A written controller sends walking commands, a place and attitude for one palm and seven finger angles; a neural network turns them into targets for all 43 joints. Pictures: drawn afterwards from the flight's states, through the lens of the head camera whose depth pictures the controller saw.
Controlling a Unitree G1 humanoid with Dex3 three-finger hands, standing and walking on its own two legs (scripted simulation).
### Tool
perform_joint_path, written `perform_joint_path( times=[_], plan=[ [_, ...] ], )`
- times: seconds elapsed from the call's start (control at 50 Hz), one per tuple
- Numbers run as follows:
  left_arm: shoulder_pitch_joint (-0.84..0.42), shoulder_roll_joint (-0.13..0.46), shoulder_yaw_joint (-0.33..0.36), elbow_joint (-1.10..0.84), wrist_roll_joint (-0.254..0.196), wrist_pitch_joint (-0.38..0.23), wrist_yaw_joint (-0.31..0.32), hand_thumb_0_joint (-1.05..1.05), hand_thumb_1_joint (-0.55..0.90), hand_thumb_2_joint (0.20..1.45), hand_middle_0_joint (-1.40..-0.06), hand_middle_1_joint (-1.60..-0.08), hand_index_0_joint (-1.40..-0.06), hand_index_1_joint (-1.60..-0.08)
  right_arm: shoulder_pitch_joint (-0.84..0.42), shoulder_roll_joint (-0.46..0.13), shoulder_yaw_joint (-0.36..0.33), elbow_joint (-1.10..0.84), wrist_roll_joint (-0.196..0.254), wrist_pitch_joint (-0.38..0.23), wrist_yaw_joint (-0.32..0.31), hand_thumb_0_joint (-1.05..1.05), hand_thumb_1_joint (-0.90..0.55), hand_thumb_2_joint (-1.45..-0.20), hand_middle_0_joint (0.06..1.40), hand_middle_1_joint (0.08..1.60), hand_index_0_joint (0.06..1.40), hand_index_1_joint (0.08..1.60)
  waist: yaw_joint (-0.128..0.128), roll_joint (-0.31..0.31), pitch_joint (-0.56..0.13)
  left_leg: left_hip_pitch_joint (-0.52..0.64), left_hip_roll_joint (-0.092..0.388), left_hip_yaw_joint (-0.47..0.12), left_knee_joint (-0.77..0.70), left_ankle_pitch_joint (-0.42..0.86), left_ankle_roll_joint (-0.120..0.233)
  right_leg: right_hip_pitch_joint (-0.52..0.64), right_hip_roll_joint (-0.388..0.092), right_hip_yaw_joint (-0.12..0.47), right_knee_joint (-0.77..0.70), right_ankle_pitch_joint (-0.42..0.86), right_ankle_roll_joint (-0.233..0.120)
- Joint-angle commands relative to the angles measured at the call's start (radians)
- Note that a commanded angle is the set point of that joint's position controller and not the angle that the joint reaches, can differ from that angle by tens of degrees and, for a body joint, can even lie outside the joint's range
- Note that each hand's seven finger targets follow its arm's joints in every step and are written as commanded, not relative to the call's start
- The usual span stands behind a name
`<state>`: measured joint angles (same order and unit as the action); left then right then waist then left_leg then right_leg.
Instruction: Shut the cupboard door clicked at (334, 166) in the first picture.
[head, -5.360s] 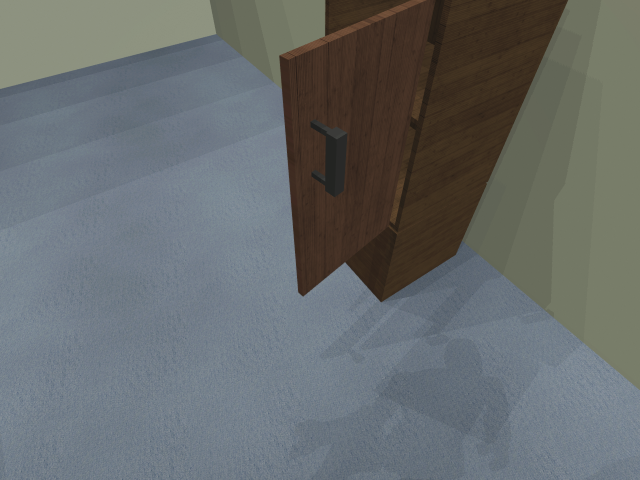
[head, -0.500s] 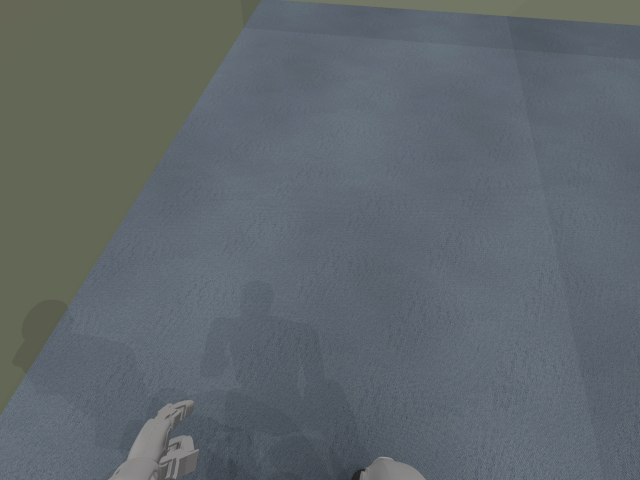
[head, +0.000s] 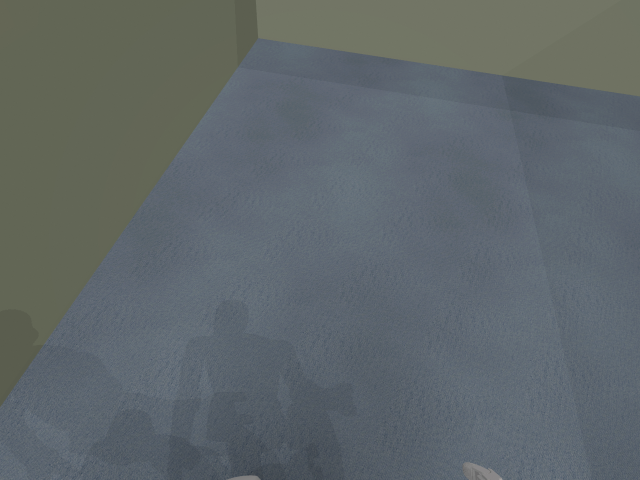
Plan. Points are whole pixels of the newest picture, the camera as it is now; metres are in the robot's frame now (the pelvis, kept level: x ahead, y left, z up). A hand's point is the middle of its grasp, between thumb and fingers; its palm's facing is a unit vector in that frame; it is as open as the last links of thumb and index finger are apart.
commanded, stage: walk to a spot facing it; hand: left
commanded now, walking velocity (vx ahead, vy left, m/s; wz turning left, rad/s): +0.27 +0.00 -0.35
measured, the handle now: out of the picture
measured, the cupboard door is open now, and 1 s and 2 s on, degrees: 100 100 100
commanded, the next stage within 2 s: none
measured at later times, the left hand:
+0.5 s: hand (221, 416) +0.22 +0.16 -0.16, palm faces +0.25 -0.95 -0.20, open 7.2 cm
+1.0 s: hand (217, 423) +0.21 +0.16 -0.14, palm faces +0.50 -0.81 -0.30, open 7.4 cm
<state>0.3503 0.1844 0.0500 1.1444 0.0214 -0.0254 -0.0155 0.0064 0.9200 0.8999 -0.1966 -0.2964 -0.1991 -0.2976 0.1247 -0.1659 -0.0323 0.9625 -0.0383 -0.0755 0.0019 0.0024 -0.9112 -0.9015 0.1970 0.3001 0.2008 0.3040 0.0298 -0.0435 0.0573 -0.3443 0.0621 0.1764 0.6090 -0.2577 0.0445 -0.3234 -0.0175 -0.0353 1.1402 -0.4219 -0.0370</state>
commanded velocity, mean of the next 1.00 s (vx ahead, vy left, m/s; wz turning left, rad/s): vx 0.00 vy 0.00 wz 0.59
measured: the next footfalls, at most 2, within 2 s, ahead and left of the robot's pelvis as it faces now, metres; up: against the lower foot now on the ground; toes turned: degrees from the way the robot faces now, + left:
right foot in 0.26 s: +0.23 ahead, -0.15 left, +0.00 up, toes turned -3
left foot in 0.58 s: +0.22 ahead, +0.11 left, +0.00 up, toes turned +25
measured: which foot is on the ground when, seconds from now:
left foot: down 0.00-0.28, up 0.30-0.56, down 0.58-0.90, up 0.92-1.00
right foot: up 0.00-0.24, down 0.26-0.58, up 0.60-0.90, down 0.92-1.00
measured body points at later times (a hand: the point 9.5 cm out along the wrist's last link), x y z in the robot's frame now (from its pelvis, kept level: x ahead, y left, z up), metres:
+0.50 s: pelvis +0.17 -0.03 +0.01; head +0.20 -0.01 +0.46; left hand +0.21 +0.21 -0.14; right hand +0.24 -0.26 -0.14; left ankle +0.15 +0.08 -0.68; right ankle +0.19 -0.15 -0.73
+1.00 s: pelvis +0.24 -0.06 +0.00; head +0.30 -0.06 +0.45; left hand +0.18 +0.21 -0.12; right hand +0.45 -0.24 -0.15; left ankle +0.16 +0.06 -0.67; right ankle +0.28 -0.16 -0.73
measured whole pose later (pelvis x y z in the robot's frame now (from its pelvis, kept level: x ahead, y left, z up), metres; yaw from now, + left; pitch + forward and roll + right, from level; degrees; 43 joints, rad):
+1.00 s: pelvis +0.24 -0.06 +0.00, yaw +32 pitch +1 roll +1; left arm 0.18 0.20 0.04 0.88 0.03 0.00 0.02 0.01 0.91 0.90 -0.20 -0.30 -0.20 -0.30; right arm 0.14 -0.27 -0.09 0.92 -0.02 0.08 0.02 0.01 -0.91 -0.90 0.20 0.30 0.20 0.30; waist -0.01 0.04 0.09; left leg -0.50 -0.01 -0.03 1.04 -0.48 -0.04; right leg -0.30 -0.07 -0.11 0.62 -0.34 -0.01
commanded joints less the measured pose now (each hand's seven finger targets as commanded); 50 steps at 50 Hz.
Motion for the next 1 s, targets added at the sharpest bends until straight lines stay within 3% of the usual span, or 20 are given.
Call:
perform_joint_path(
  times=[0.0,0.06,0.12,0.2,0.22,0.26,0.32,0.38,0.5,0.52,0.54,0.56,0.58,0.68,0.78,0.84,0.86,0.88,0.9,0.98],
  plan=[
    [-0.069,0.022,0.016,-0.122,0.011,-0.012,-0.014,0.0,0.9,0.9,-0.2,-0.3,-0.2,-0.3,0.204,-0.127,-0.029,0.042,0.009,-0.008,-0.023,0.0,-0.9,-0.9,0.2,0.3,0.2,0.3,-0.044,0.159,0.004,0.17,0.291,-0.256,-0.428,0.078,0.072,-0.295,-0.1,0.053,0.071,0.137,0.028],
    [-0.071,-0.007,0.007,-0.119,0.008,-0.002,-0.009,0.0,0.9,0.9,-0.2,-0.3,-0.2,-0.3,0.209,-0.108,-0.025,0.063,0.014,-0.005,-0.022,0.0,-0.9,-0.9,0.2,0.3,0.2,0.3,-0.025,0.162,-0.005,0.108,0.213,-0.1,-0.394,0.348,0.073,-0.16,-0.106,-0.01,-0.2,0.187,0.054],
    [-0.104,-0.008,-0.002,-0.124,0.006,-0.008,0.0,0.0,0.9,0.9,-0.2,-0.3,-0.2,-0.3,0.23,-0.117,-0.023,0.082,0.016,0.009,-0.022,0.0,-0.9,-0.9,0.2,0.3,0.2,0.3,-0.036,0.154,-0.006,0.091,0.188,-0.12,-0.328,0.444,0.083,-0.037,-0.062,-0.071,-0.415,0.237,0.065],
    [-0.068,0.061,0.015,-0.124,0.002,-0.008,0.007,0.0,0.9,0.9,-0.2,-0.3,-0.2,-0.3,0.193,-0.148,-0.033,0.074,0.021,0.042,-0.019,0.0,-0.9,-0.9,0.2,0.3,0.2,0.3,0.008,0.156,-0.038,0.022,0.135,-0.163,-0.195,0.257,0.031,0.162,-0.035,-0.1,-0.598,0.319,0.073],
    [-0.033,0.112,0.028,-0.12,0.003,-0.018,0.013,0.0,0.9,0.9,-0.2,-0.3,-0.2,-0.3,0.188,-0.129,-0.034,0.064,0.026,0.048,-0.015,0.0,-0.9,-0.9,0.2,0.3,0.2,0.3,0.027,0.078,-0.052,-0.065,0.088,-0.141,-0.107,0.15,-0.011,0.279,-0.105,-0.023,-0.64,0.43,0.058],
    [0.092,0.262,0.056,-0.105,0.003,-0.025,0.029,0.0,0.9,0.9,-0.2,-0.3,-0.2,-0.3,0.225,-0.069,-0.03,0.033,0.032,0.062,-0.008,0.0,-0.9,-0.9,0.2,0.3,0.2,0.3,0.068,-0.248,-0.186,-0.213,-0.054,-0.053,0.365,-0.44,-0.085,0.436,-0.508,0.282,-0.781,0.67,-0.119],
    [-0.031,0.174,0.041,-0.147,-0.002,-0.014,0.055,0.0,0.9,0.9,-0.2,-0.3,-0.2,-0.3,0.144,-0.083,-0.033,0.021,0.035,0.076,-0.008,0.0,-0.9,-0.9,0.2,0.3,0.2,0.3,0.033,-0.21,-0.172,-0.278,0.046,-0.16,0.595,-0.322,-0.096,0.371,-0.443,0.125,-0.741,0.8,-0.138],
    [-0.139,0.153,0.035,-0.194,0.008,-0.008,0.053,0.0,0.9,0.9,-0.2,-0.3,-0.2,-0.3,0.153,-0.036,-0.024,0.021,0.026,0.101,0.011,0.0,-0.9,-0.9,0.2,0.3,0.2,0.3,-0.029,-0.146,-0.097,-0.152,0.045,-0.103,0.419,-0.232,-0.106,0.15,-0.387,-0.059,-0.777,0.617,-0.071],
    [-0.166,0.183,0.054,-0.226,0.002,0.008,0.041,0.0,0.9,0.9,-0.2,-0.3,-0.2,-0.3,0.149,-0.072,-0.034,-0.027,0.018,0.102,0.026,0.0,-0.9,-0.9,0.2,0.3,0.2,0.3,-0.055,-0.08,-0.081,0.042,-0.018,0.0,0.013,-0.008,-0.093,0.091,-0.347,-0.176,-0.63,0.45,-0.004],
    [-0.167,0.17,0.051,-0.232,-0.001,0.014,0.039,0.0,0.9,0.9,-0.2,-0.3,-0.2,-0.3,0.193,-0.115,-0.045,-0.027,0.017,0.096,0.029,0.0,-0.9,-0.9,0.2,0.3,0.2,0.3,-0.085,0.015,-0.113,0.166,0.004,-0.047,-0.108,0.101,-0.083,0.025,-0.328,-0.192,-0.508,0.369,0.03],
    [-0.155,0.119,0.046,-0.267,-0.011,0.025,0.034,0.0,0.9,0.9,-0.2,-0.3,-0.2,-0.3,0.249,-0.234,-0.074,-0.037,0.005,0.086,0.022,0.0,-0.9,-0.9,0.2,0.3,0.2,0.3,-0.114,0.328,-0.154,0.272,0.226,-0.388,-0.199,0.38,0.029,-0.163,-0.19,-0.223,-0.272,0.017,0.109],
    [-0.225,0.094,0.028,-0.321,-0.009,0.03,0.035,0.0,0.9,0.9,-0.2,-0.3,-0.2,-0.3,0.298,-0.319,-0.09,-0.035,0.006,0.088,0.007,0.0,-0.9,-0.9,0.2,0.3,0.2,0.3,-0.154,0.404,-0.178,0.291,0.414,-0.623,-0.261,0.595,0.175,-0.281,-0.1,-0.109,-0.056,-0.322,0.131],
    [-0.271,0.111,0.029,-0.337,0.001,0.037,0.039,0.0,0.9,0.9,-0.2,-0.3,-0.2,-0.3,0.289,-0.325,-0.092,-0.034,0.006,0.086,-0.002,0.0,-0.9,-0.9,0.2,0.3,0.2,0.3,-0.151,0.257,-0.184,0.256,0.404,-0.608,-0.262,0.412,0.193,-0.301,-0.092,-0.016,0.059,-0.253,0.113],
    [-0.212,0.103,0.036,-0.285,-0.002,0.045,0.023,0.0,0.9,0.9,-0.2,-0.3,-0.2,-0.3,0.08,-0.254,-0.072,-0.103,0.009,0.076,-0.016,0.0,-0.9,-0.9,0.2,0.3,0.2,0.3,-0.055,0.209,-0.117,0.167,0.212,-0.37,-0.235,0.405,0.099,-0.26,-0.083,0.023,-0.028,-0.011,0.128],
    [-0.198,0.102,0.03,-0.309,-0.006,0.045,0.025,0.0,0.9,0.9,-0.2,-0.3,-0.2,-0.3,0.048,-0.276,-0.088,-0.123,0.008,0.093,-0.006,0.0,-0.9,-0.9,0.2,0.3,0.2,0.3,-0.057,0.216,-0.133,0.128,0.178,-0.384,-0.214,0.362,0.099,-0.091,-0.022,-0.013,-0.312,-0.013,0.118],
    [-0.105,0.118,0.035,-0.299,-0.008,0.032,0.026,0.0,0.9,0.9,-0.2,-0.3,-0.2,-0.3,-0.013,-0.272,-0.091,-0.147,0.014,0.106,-0.002,0.0,-0.9,-0.9,0.2,0.3,0.2,0.3,-0.013,0.209,-0.142,0.022,0.131,-0.398,-0.148,0.283,0.063,0.105,0.006,-0.038,-0.574,0.132,0.106],
    [-0.055,0.16,0.044,-0.295,-0.003,0.022,0.032,0.0,0.9,0.9,-0.2,-0.3,-0.2,-0.3,-0.031,-0.245,-0.089,-0.163,0.023,0.107,0.002,0.0,-0.9,-0.9,0.2,0.3,0.2,0.3,0.017,0.116,-0.146,-0.071,0.07,-0.361,-0.066,0.161,0.014,0.224,-0.053,0.008,-0.73,0.202,0.093],
    [-0.026,0.26,0.064,-0.296,0.015,0.01,0.041,0.0,0.9,0.9,-0.2,-0.3,-0.2,-0.3,-0.021,-0.171,-0.078,-0.183,0.032,0.107,0.011,0.0,-0.9,-0.9,0.2,0.3,0.2,0.3,0.027,-0.201,-0.146,-0.269,-0.081,-0.211,0.169,-0.146,-0.072,0.333,-0.328,0.308,-0.862,0.256,0.003],
    [-0.043,0.301,0.057,-0.305,0.012,0.012,0.043,0.0,0.9,0.9,-0.2,-0.3,-0.2,-0.3,-0.046,-0.182,-0.077,-0.198,0.024,0.107,0.015,0.0,-0.9,-0.9,0.2,0.3,0.2,0.3,0.034,-0.275,-0.116,-0.278,-0.102,-0.182,0.429,-0.385,-0.087,0.228,-0.495,0.39,-0.87,0.393,-0.109],
    [-0.161,0.179,0.027,-0.325,0.002,0.006,0.05,0.0,0.9,0.9,-0.2,-0.3,-0.2,-0.3,-0.027,-0.154,-0.067,-0.136,0.021,0.132,0.027,0.0,-0.9,-0.9,0.2,0.3,0.2,0.3,-0.044,-0.165,-0.069,-0.264,-0.023,-0.187,0.621,-0.189,-0.116,0.188,-0.316,0.062,-0.765,0.652,-0.071]
  ],
)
